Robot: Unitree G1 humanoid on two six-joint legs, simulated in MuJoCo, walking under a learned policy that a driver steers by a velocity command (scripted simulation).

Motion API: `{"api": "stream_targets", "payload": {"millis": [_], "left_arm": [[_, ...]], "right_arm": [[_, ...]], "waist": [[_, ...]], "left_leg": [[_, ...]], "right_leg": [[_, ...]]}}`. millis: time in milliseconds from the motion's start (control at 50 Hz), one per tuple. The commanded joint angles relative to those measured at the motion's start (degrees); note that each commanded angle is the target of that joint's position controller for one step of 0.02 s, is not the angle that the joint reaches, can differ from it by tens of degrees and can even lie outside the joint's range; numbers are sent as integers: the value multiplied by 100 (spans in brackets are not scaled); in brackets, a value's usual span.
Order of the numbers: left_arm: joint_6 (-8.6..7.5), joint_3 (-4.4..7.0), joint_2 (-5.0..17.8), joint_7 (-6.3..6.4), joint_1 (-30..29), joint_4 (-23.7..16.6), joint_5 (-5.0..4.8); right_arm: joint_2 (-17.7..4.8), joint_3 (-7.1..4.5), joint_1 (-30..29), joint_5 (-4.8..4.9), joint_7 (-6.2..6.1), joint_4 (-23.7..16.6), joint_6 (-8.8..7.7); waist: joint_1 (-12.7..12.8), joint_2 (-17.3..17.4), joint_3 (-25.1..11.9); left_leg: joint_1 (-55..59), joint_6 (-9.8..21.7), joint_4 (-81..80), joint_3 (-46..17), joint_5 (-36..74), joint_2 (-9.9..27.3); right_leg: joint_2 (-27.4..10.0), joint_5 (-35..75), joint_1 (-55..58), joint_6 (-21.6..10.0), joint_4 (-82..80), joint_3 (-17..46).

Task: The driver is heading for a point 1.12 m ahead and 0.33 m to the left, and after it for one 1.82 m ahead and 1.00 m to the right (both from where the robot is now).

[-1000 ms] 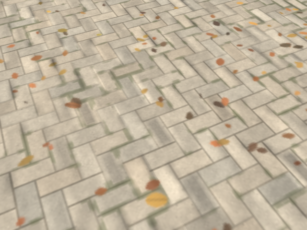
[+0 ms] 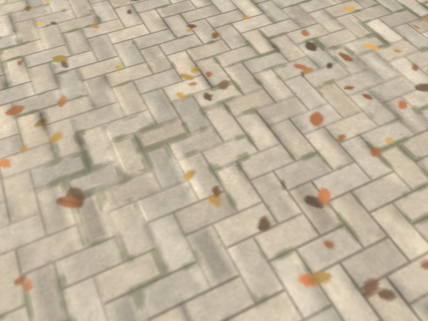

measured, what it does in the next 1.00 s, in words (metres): walks ahead: right foot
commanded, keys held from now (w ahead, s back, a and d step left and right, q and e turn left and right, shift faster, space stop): w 0.62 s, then w+q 0.38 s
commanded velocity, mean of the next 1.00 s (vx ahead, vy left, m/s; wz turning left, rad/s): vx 0.50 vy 0.00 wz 0.12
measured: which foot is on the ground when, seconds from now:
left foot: down 0.00-0.54, up 0.56-1.00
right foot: up 0.00-0.50, down 0.52-1.00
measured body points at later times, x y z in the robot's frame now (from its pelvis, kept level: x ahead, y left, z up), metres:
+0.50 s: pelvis +0.27 -0.03 +0.01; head +0.31 -0.04 +0.46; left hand +0.49 +0.17 -0.09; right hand +0.16 -0.26 -0.13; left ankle +0.10 +0.05 -0.71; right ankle +0.41 -0.12 -0.71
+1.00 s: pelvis +0.53 -0.04 +0.02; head +0.57 -0.03 +0.47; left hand +0.43 +0.18 -0.13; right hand +0.74 -0.22 -0.10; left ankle +0.68 +0.08 -0.68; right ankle +0.41 -0.12 -0.71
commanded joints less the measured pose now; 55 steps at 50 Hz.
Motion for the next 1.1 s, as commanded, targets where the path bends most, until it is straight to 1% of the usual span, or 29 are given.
{"api": "stream_targets", "payload": {"millis": [20,40,80,100,140,220,300,400,440,460,480,500,520,540,560,580,600,620,660,720,780,840,920,960,1000,1040,1060,1080,1100], "left_arm": [[-87,198,847,-53,-221,-595,73],[-91,202,765,-76,-432,-632,89],[49,164,496,-138,-352,-590,172],[103,146,372,-167,-295,-565,177],[167,149,350,-201,-556,-659,172],[209,161,463,-225,-1719,-1028,135],[195,111,373,-243,-2526,-1243,76],[150,93,395,-234,-3264,-1479,73],[103,114,447,-225,-3267,-1530,69],[74,137,481,-206,-3039,-1477,69],[43,184,557,-165,-2569,-1327,76],[-6,258,662,-114,-1689,-1027,93],[-64,373,940,-46,-655,-715,199],[-83,532,1546,9,165,-620,351],[5,554,1525,-75,47,-573,184],[33,492,1218,-113,-556,-614,31],[-2,407,870,-141,-1029,-682,-1],[-43,343,637,-146,-1256,-670,28],[-125,250,360,-98,-1186,-512,49],[-253,279,552,-74,-761,-292,30],[-269,254,556,-59,-495,-214,51],[-278,214,537,-27,-340,-175,42],[-258,211,629,70,93,-25,47],[-210,224,689,120,221,46,72],[-163,249,797,170,133,44,85],[-84,297,950,196,14,15,111],[-34,321,1027,181,-46,-36,101],[-31,323,1043,148,-206,-199,72],[-74,222,462,14,3,-577,-23]], "right_arm": [[-804,-282,1237,155,19,229,20],[-526,-213,1094,120,36,287,-35],[-292,-109,1190,70,-7,478,-164],[-313,-103,1340,77,-14,575,-222],[-465,-123,1593,104,-6,725,-297],[-545,-102,2040,132,3,878,-282],[-526,-58,2527,128,-32,1025,-270],[-561,-31,2937,27,-119,1205,-228],[-636,-49,2876,-5,-159,1248,-215],[-673,-57,2737,-5,-173,1241,-214],[-731,-70,2636,0,-181,1242,-211],[-767,-75,2529,29,-168,1244,-195],[-717,-48,2424,79,-154,1159,-212],[-243,68,2671,264,-104,918,-229],[-433,-35,2975,253,-99,1018,-220],[-679,-120,2477,128,-112,926,-194],[-565,-101,2051,90,-77,794,-223],[-443,-102,1883,75,-57,768,-201],[-210,-80,2059,-30,20,846,-30],[-168,-109,1813,-23,94,732,108],[-220,-115,1054,8,128,459,149],[-144,-58,403,38,162,224,112],[-102,13,-354,21,195,-71,102],[-145,1,-506,5,199,-179,95],[-210,-45,-323,-11,174,-169,93],[-365,-147,378,-26,131,19,82],[-502,-236,1047,-54,116,224,48],[-881,-397,1917,-142,67,449,24],[-1526,-574,2102,-156,-10,368,53]], "waist": [[-478,218,-619],[-296,-109,-118],[25,-72,-45],[74,10,-70],[93,114,-14],[-157,175,198],[-437,306,153],[-645,399,200],[-535,436,201],[-373,466,111],[-159,516,-120],[221,427,-553],[626,305,-1131],[676,-687,-2006],[500,-1032,-2333],[251,-434,-1364],[126,-214,-729],[-67,-105,-395],[-320,-228,-261],[-401,-288,-139],[-286,-299,70],[-173,-305,150],[51,-306,242],[60,-308,241],[-93,-395,66],[-405,-526,-374],[-679,-504,-745],[-1110,-213,-1203],[-821,1107,-1793]], "left_leg": [[2761,1244,-2207,-3869,-1937,2411],[1995,1031,-2446,-3336,-1427,2177],[1279,685,-2600,-2486,-455,1747],[1181,655,-2644,-2230,-62,1669],[1142,625,-2772,-1837,305,1542],[1545,405,-2934,-1424,797,1338],[2101,150,-2779,-1178,1507,1256],[3142,274,-2360,-1182,2378,1515],[3395,295,-2089,-1172,2958,1665],[3367,233,-1808,-1085,3636,1669],[3303,155,-1310,-1017,4418,1643],[3115,59,-389,-870,4701,1500],[2150,-44,837,-742,3670,1311],[324,-297,2944,-329,916,644],[-735,-306,4178,-734,-2194,-16],[-1146,-249,4313,-1062,-1680,420],[-1125,-260,4034,-1033,-1219,617],[-905,-279,3673,-1001,-965,803],[-423,-381,3315,-1010,-813,893],[-686,-433,3116,-962,-432,895],[-1242,-475,2577,-910,258,930],[-1226,-490,1583,-675,869,871],[-1161,-371,599,-233,974,776],[-1140,-241,327,-95,599,682],[-704,-37,161,111,61,421],[143,235,38,290,-508,30],[998,408,-303,240,-493,-122],[2370,726,-646,-577,-643,339],[4235,1603,-847,-3429,-557,2161]], "right_leg": [[-451,491,-3319,-128,2564,379],[-640,653,-3122,-132,2143,350],[-870,780,-2521,-22,1555,359],[-892,827,-2420,33,1394,290],[-1000,1089,-2637,133,1029,141],[-1157,2046,-3454,320,-36,-120],[-996,2657,-3480,383,-1102,-330],[-760,2296,-3613,261,-1862,-447],[-661,1873,-3396,109,-2116,-459],[-531,1633,-2960,2,-2290,-512],[-337,1436,-2289,-110,-2434,-578],[-167,1612,-1249,-260,-2799,-648],[-626,1662,300,-492,-2831,-165],[-2336,1047,2036,-1035,-2978,2110],[-2979,1256,2289,-1545,-3697,3953],[-2653,983,1495,-1344,-3832,3125],[-2420,1239,641,-1185,-4078,2407],[-2120,1580,40,-948,-4284,1875],[-1809,2086,-584,-656,-4505,1088],[-1716,2663,-678,-555,-4694,487],[-1606,2892,-566,-410,-4833,22],[-1509,3337,-423,-270,-4815,-408],[-1701,3890,250,-234,-4687,-721],[-1835,4432,722,-231,-4405,-846],[-1902,5864,1003,-192,-3811,-1048],[-1938,7066,1083,-183,-2571,-1213],[-1905,6808,789,-141,-1519,-1282],[-1783,5488,-298,5,21,-1320],[-794,708,-2766,323,2307,-1312]]}}
Keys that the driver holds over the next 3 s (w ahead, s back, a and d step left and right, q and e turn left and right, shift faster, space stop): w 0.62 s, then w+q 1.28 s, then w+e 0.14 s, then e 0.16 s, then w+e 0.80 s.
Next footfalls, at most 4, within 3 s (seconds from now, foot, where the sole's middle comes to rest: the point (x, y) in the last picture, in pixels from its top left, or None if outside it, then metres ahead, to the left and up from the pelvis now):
0.52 right None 0.45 -0.12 -0.75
1.08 left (210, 238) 0.71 0.07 -0.75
1.62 right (219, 153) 1.08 0.05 -0.75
2.14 left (134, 147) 1.10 0.38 -0.75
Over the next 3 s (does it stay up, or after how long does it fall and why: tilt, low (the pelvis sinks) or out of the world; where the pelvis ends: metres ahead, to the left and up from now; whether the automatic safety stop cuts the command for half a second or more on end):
stays up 1.38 0.33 0.03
